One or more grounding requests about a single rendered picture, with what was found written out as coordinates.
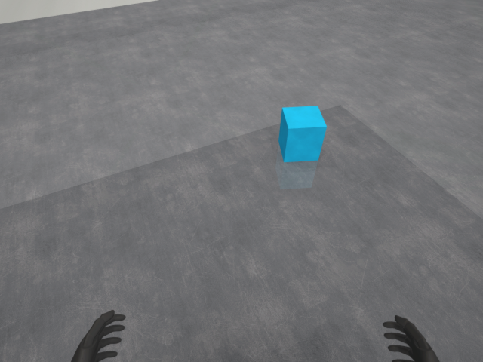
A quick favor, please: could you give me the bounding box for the carton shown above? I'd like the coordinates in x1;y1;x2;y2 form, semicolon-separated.
278;106;327;162

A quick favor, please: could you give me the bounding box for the robot left hand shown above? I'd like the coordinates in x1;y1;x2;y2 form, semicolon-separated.
71;310;126;362

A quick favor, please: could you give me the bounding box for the robot right hand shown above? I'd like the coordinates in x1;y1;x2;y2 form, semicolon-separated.
383;315;440;362

